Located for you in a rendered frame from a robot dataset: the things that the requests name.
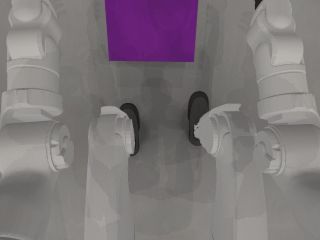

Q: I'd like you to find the left robot forearm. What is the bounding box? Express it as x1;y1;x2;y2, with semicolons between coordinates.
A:
0;0;63;130

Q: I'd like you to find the right robot foot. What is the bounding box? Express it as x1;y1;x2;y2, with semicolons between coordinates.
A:
187;91;209;146

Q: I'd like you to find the robot left upper arm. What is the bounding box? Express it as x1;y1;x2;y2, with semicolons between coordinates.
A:
0;120;74;240

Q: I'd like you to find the carton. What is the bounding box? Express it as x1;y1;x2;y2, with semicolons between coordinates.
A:
104;0;199;62

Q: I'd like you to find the right robot forearm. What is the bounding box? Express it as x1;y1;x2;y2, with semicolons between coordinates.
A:
246;0;320;128

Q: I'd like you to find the robot right upper arm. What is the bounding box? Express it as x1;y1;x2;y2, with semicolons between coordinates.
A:
253;124;320;240

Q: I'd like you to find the right robot thigh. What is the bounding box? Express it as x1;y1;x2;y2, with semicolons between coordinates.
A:
204;111;268;240

